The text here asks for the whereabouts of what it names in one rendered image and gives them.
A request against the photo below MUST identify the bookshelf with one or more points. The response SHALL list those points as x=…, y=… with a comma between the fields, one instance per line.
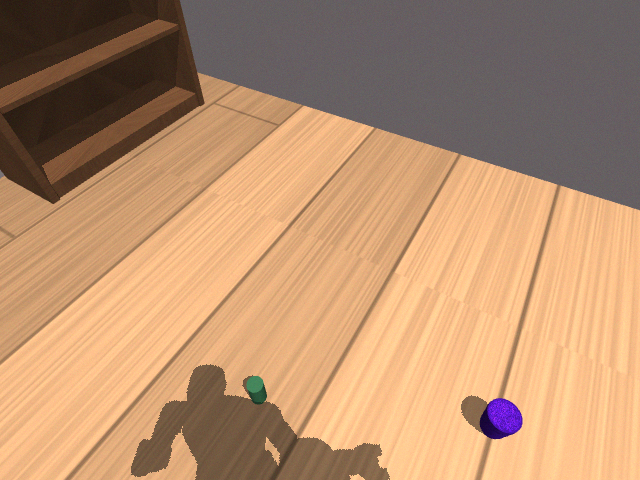
x=84, y=82

